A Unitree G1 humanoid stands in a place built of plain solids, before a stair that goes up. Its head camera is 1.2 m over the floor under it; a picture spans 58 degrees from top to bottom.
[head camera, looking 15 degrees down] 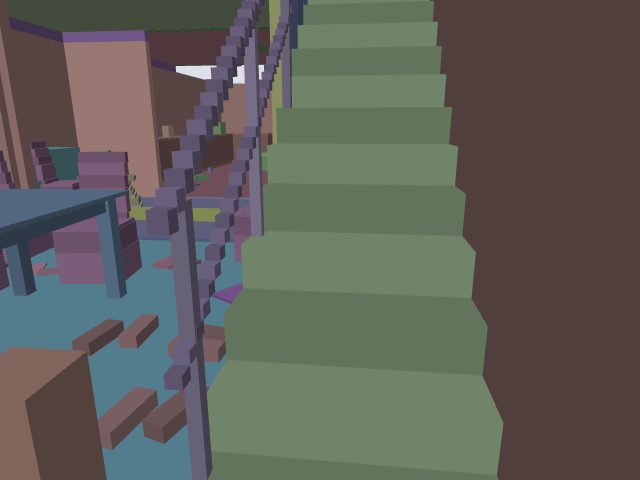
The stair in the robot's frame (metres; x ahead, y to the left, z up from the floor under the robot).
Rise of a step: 0.18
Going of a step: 0.25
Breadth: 0.91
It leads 6 degrees to the right of straight ahead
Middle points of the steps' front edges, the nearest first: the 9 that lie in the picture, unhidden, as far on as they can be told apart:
1.12 -0.08 0.37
1.37 -0.11 0.55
1.61 -0.14 0.73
1.86 -0.16 0.92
2.11 -0.19 1.10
2.35 -0.22 1.28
2.60 -0.25 1.47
2.84 -0.27 1.65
3.09 -0.30 1.83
